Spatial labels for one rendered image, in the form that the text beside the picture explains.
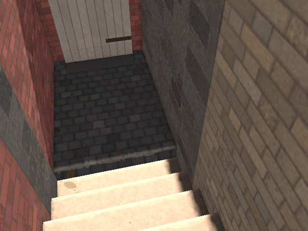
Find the stairs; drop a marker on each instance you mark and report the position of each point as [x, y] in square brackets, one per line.
[155, 196]

